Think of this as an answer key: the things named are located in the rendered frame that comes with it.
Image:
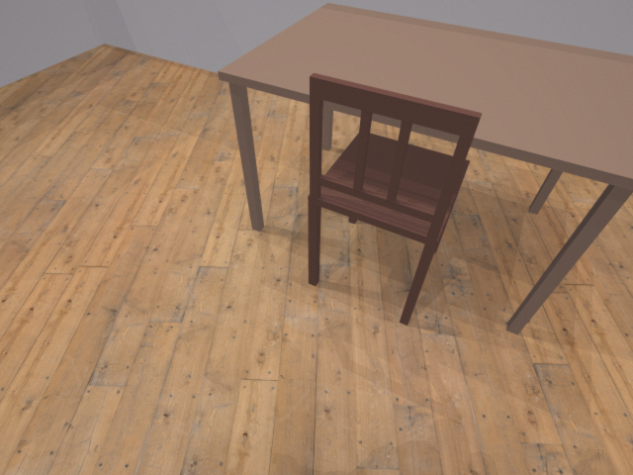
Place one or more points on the table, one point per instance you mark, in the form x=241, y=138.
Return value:
x=559, y=106

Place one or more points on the chair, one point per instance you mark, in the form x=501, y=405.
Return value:
x=393, y=185

